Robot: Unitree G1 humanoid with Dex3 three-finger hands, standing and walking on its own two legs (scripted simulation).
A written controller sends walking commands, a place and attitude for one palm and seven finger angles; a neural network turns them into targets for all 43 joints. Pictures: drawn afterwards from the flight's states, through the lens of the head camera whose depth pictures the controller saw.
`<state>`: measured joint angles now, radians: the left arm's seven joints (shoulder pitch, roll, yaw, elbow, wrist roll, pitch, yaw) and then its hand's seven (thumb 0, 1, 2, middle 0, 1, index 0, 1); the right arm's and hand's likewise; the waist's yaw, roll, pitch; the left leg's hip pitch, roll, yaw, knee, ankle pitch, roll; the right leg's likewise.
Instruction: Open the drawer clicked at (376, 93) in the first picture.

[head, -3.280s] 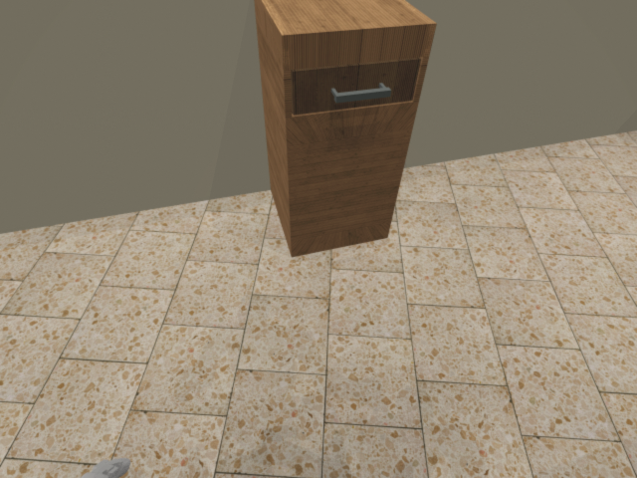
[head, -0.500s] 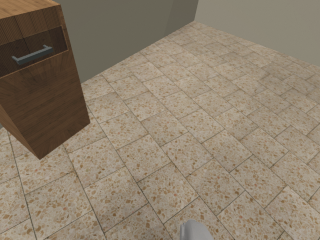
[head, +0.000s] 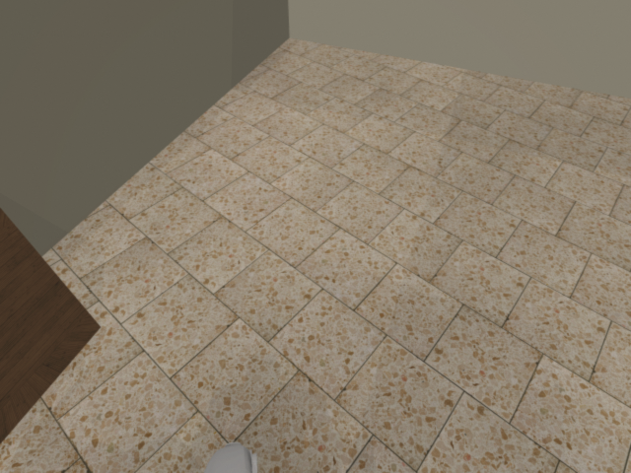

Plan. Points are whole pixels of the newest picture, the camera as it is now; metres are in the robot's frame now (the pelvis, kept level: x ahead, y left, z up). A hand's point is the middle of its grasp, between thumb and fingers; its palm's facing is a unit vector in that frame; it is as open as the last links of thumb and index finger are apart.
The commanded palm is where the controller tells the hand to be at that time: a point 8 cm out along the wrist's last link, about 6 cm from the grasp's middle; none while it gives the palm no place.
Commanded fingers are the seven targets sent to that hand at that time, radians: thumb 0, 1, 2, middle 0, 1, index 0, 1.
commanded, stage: walk to a spot facing it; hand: left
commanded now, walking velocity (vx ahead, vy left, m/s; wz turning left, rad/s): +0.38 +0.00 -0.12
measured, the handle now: out of the picture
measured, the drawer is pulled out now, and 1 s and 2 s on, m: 0.00 0.00 0.00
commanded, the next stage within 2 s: turn to face it in 0.68 s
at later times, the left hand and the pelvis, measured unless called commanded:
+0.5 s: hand (184, 412) +0.25 +0.22 -0.18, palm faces -0.04 -0.99 -0.13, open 7.4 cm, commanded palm none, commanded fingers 0.00 0.90 0.90 -0.20 -0.30 -0.20 -0.30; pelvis +0.22 +0.05 +0.01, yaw -8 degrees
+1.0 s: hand (277, 255) +0.56 +0.10 -0.15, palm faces -0.19 -0.95 -0.24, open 7.1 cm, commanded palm none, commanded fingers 0.00 0.90 0.90 -0.20 -0.30 -0.20 -0.30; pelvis +0.42 -0.06 +0.00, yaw -12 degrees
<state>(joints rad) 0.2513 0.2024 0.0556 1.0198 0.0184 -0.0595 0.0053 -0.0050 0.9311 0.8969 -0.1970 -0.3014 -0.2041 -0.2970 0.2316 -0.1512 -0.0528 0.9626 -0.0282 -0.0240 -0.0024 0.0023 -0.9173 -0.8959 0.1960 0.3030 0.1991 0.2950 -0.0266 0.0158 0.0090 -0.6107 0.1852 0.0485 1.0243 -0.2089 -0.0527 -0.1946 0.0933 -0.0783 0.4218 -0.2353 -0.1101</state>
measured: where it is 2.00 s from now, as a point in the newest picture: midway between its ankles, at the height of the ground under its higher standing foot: (350, 400)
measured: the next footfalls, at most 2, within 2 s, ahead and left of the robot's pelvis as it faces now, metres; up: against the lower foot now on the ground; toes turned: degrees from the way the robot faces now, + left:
left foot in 0.22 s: +0.22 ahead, +0.15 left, +0.00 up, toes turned +7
right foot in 0.74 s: +0.46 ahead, -0.13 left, +0.00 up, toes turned -23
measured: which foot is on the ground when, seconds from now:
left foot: up 0.00-0.20, down 0.22-0.74, up 0.76-1.00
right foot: down 0.00-0.22, up 0.24-0.72, down 0.74-1.00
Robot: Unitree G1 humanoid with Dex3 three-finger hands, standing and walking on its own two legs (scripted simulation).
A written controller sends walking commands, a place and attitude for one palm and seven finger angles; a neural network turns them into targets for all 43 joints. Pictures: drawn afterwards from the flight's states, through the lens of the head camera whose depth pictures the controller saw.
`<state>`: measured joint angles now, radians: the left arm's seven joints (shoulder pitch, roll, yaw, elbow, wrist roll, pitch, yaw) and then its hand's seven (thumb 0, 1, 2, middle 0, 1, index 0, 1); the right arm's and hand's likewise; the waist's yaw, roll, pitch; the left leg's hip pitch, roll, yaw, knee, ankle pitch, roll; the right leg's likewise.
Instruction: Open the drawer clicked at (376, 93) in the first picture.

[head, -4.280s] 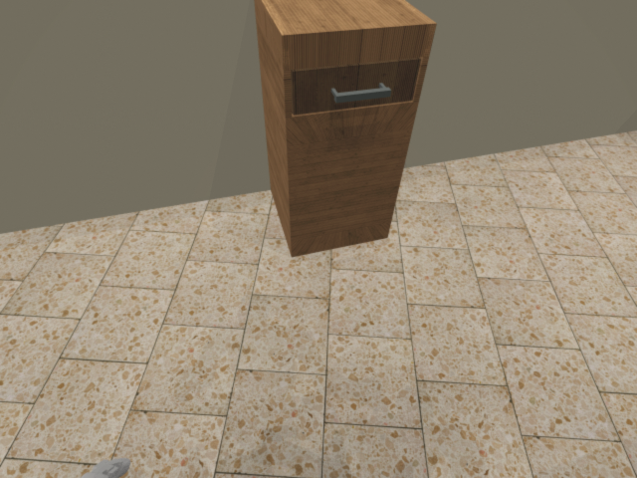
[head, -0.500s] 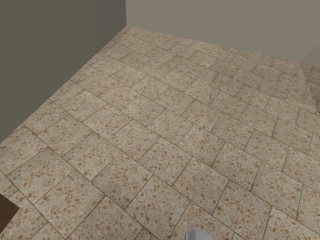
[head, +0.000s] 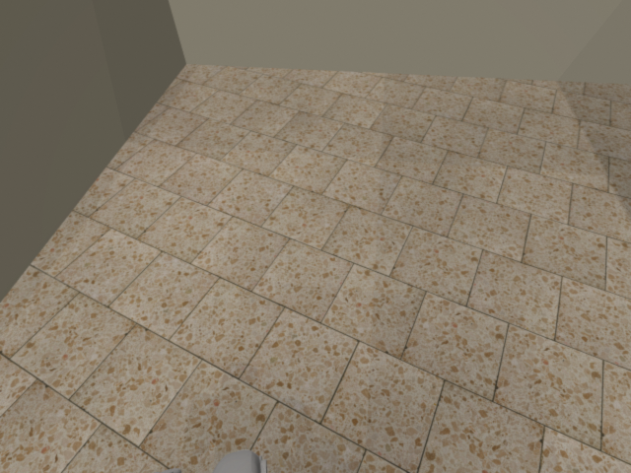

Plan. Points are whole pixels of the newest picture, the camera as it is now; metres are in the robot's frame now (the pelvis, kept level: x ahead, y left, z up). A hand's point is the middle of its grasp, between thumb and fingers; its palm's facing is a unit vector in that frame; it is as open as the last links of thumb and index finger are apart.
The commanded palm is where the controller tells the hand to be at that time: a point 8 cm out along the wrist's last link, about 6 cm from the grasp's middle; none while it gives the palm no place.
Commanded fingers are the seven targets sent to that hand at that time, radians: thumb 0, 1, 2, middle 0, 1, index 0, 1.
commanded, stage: turn to face it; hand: left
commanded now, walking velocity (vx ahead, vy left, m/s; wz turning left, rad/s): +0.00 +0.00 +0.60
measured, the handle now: out of the picture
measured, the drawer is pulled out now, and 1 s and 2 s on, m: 0.00 0.00 0.00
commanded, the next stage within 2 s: none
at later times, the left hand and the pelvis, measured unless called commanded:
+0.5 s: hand out of the picture +0.09 +0.24 -0.17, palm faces +0.32 -0.92 -0.24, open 7.4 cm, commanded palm none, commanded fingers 0.00 0.90 0.90 -0.20 -0.30 -0.20 -0.30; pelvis +0.07 +0.02 +0.00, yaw +15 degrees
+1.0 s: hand out of the picture +0.01 +0.14 -0.16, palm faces +0.58 -0.78 -0.24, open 7.4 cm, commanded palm none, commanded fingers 0.00 0.90 0.90 -0.20 -0.30 -0.20 -0.30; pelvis +0.07 -0.04 +0.00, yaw +35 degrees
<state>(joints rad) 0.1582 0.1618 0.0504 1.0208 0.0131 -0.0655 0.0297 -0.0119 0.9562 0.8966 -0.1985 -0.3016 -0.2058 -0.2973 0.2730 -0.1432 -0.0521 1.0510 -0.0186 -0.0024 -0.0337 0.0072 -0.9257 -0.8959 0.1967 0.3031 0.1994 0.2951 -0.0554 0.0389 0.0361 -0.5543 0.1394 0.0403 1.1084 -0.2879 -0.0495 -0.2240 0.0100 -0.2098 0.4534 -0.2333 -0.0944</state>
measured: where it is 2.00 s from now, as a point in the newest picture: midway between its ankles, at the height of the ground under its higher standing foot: outside the picture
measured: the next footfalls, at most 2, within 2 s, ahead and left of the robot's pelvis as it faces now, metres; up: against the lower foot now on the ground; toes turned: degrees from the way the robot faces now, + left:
left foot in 0.24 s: +0.14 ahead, +0.14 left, +0.00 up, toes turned +18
right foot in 0.68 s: +0.17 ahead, -0.13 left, +0.00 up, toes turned +19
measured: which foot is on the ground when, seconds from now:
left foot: up 0.00-0.22, down 0.24-0.68, up 0.70-1.00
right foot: down 0.00-0.26, up 0.28-0.66, down 0.68-1.00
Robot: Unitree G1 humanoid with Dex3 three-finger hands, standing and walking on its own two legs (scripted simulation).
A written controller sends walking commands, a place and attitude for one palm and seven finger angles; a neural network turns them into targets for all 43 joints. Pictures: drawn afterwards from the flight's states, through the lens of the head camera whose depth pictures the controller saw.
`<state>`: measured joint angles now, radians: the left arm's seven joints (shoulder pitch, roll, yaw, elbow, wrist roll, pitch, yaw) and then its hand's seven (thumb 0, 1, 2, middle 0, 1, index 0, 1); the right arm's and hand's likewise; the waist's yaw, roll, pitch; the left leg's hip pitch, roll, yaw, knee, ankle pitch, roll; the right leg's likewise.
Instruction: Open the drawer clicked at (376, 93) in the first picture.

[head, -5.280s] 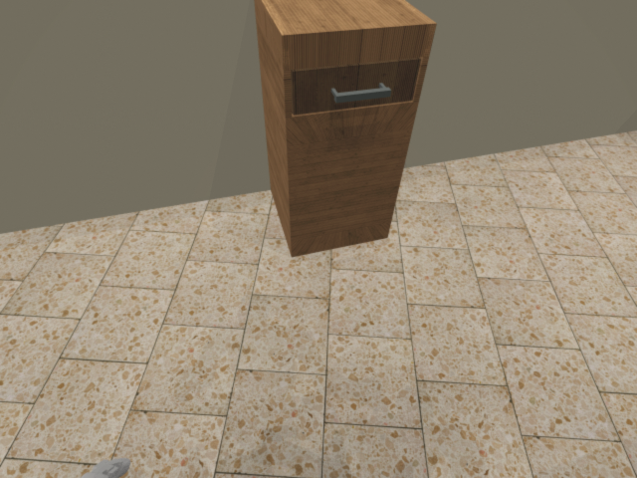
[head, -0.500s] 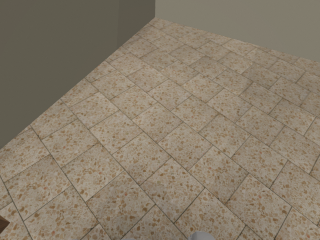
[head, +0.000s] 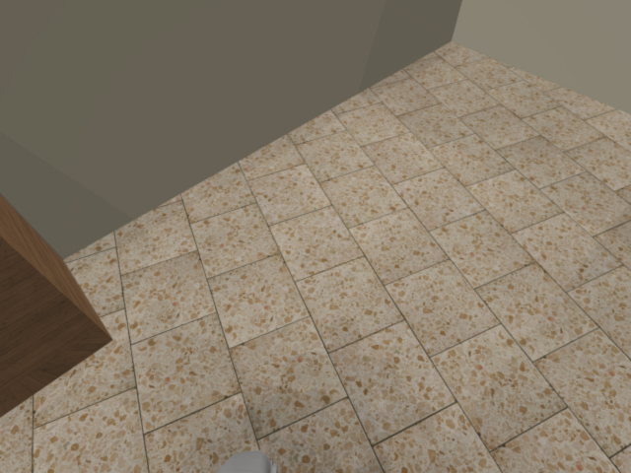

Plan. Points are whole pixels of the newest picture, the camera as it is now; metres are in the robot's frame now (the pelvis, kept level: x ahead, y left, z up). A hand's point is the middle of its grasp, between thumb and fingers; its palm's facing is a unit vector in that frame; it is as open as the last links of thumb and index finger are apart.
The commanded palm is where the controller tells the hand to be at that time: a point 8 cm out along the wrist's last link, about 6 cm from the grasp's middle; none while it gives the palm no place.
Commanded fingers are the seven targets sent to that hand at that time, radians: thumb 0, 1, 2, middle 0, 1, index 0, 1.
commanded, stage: turn to face it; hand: left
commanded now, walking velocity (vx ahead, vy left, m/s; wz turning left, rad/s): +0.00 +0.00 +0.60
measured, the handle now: out of the picture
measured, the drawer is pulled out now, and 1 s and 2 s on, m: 0.00 0.00 0.00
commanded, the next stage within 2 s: take the last steps up to it in 1.26 s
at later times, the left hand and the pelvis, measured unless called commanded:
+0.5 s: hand out of the picture +0.05 +0.26 -0.15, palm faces +0.29 -0.92 -0.26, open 7.4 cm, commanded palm none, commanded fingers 0.00 0.90 0.90 -0.20 -0.30 -0.20 -0.30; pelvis -0.01 +0.02 +0.00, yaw +16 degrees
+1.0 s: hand out of the picture -0.11 +0.19 -0.17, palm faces +0.58 -0.78 -0.25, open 7.4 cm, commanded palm none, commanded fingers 0.00 0.90 0.90 -0.20 -0.30 -0.20 -0.30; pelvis -0.04 -0.01 +0.00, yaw +35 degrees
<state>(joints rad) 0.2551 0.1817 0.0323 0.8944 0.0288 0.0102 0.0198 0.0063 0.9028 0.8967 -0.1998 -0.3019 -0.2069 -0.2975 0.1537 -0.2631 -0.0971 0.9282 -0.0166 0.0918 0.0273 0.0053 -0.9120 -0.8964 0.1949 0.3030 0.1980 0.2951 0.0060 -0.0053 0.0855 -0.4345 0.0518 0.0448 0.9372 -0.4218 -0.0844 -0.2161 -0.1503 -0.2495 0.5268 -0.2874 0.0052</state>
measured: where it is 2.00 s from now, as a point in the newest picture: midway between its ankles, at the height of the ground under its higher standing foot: outside the picture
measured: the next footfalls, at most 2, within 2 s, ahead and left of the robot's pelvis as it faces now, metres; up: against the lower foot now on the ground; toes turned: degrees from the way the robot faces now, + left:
left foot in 0.10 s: +0.03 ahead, +0.14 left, +0.00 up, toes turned +10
right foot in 0.60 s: +0.07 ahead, -0.10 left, +0.00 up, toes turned +18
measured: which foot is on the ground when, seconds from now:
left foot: up 0.00-0.08, down 0.10-0.60, up 0.62-1.00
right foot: down 0.00-0.10, up 0.12-0.58, down 0.60-1.00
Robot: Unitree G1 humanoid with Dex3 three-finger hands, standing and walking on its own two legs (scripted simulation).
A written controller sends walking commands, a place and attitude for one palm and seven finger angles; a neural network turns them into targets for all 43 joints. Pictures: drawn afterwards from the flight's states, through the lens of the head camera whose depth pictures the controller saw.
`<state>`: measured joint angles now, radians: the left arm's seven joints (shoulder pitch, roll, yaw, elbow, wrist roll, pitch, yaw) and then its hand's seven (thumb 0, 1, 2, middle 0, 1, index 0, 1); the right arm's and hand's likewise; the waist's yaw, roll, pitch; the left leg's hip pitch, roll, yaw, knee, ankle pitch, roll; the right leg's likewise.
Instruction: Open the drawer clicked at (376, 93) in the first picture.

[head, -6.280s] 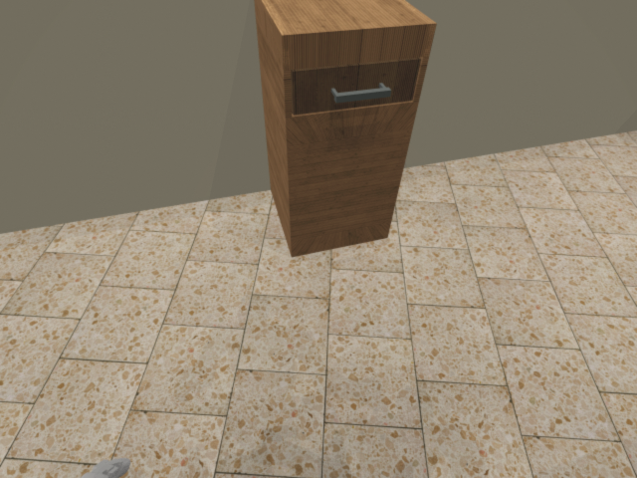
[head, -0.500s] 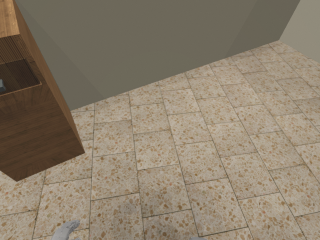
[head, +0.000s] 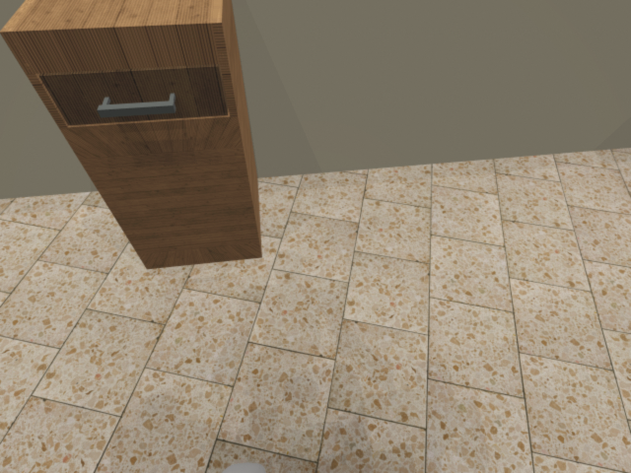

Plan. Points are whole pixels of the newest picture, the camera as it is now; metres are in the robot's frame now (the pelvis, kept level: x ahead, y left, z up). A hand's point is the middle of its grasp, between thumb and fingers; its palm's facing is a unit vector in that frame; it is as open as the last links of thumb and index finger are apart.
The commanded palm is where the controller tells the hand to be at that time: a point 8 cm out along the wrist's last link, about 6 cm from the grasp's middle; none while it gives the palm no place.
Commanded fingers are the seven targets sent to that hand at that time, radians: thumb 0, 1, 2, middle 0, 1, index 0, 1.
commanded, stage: turn to face it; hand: left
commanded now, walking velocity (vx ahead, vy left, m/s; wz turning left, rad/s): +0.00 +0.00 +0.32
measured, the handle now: (138, 104) +0.85 +0.48 -0.05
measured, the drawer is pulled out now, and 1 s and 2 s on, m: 0.00 0.00 0.00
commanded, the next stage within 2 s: take the last steps up to it in 0.26 s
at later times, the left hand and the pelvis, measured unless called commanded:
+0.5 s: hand out of the picture +0.04 +0.23 -0.15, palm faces +0.15 -0.96 -0.24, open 7.4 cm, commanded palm none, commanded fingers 0.00 0.90 0.90 -0.20 -0.30 -0.20 -0.30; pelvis -0.01 +0.02 +0.00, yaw +7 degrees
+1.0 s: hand out of the picture -0.07 +0.16 -0.15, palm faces +0.37 -0.92 -0.16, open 7.4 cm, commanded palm none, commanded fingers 0.00 0.90 0.90 -0.20 -0.30 -0.20 -0.30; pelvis +0.10 +0.07 +0.00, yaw +14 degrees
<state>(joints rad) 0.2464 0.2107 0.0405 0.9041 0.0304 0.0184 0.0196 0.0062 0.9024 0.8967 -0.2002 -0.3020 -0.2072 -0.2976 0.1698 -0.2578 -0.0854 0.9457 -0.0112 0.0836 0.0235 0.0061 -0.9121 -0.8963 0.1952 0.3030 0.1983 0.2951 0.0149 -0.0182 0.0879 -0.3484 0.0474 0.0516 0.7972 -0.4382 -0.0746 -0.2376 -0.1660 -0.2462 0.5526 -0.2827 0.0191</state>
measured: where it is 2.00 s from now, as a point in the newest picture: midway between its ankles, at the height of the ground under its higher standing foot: (276, 393)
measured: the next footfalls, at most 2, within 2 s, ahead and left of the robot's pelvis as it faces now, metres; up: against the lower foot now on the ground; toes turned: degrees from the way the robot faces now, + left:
left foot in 0.06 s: +0.03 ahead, +0.13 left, +0.00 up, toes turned +6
right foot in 0.54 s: +0.03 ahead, -0.09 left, +0.00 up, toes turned +3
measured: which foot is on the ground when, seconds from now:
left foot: up 0.00-0.04, down 0.06-0.54, up 0.56-1.00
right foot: down 0.00-0.06, up 0.08-0.52, down 0.54-1.00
